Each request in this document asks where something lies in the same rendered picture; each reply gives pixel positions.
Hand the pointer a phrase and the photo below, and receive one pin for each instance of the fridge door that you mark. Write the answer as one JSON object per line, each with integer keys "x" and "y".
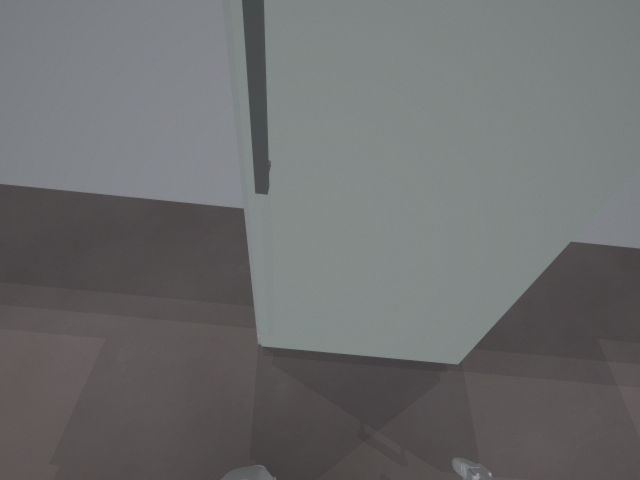
{"x": 429, "y": 160}

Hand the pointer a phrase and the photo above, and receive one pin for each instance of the robot right hand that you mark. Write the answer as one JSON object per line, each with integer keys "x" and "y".
{"x": 469, "y": 470}

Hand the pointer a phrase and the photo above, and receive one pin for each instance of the handle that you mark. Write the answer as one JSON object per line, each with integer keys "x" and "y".
{"x": 254, "y": 33}

